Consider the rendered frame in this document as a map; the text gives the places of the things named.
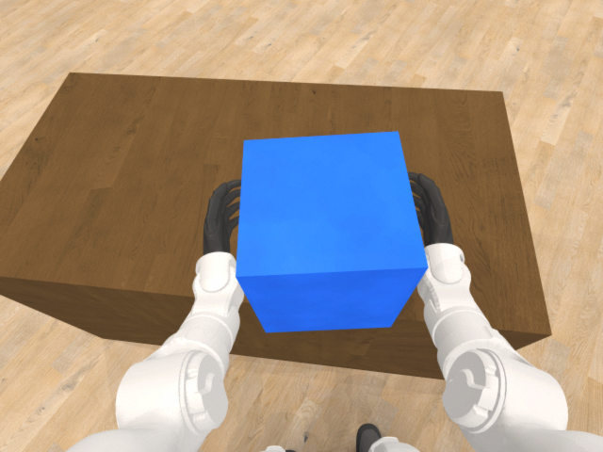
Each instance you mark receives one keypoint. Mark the pedestal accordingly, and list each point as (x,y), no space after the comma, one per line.
(102,210)

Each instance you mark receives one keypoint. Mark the robot right upper arm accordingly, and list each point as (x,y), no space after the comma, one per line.
(503,405)

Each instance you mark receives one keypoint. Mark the robot right forearm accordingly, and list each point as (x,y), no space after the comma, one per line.
(454,320)

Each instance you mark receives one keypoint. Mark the carton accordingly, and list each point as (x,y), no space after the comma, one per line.
(328,236)

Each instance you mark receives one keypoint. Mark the right robot foot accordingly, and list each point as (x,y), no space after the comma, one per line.
(367,435)

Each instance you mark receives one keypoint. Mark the robot left upper arm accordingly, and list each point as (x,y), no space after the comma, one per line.
(167,404)

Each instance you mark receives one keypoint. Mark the left robot hand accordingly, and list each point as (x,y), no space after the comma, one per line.
(217,226)

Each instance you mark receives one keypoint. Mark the right robot hand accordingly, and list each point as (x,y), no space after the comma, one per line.
(433,216)

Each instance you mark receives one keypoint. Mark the robot left forearm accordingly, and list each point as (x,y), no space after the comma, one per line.
(213,322)

